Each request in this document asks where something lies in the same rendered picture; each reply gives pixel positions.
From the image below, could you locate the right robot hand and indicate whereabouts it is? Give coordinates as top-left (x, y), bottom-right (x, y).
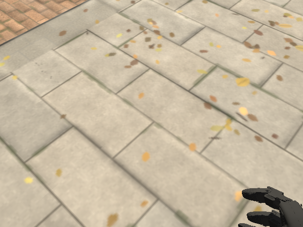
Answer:
top-left (238, 186), bottom-right (303, 227)

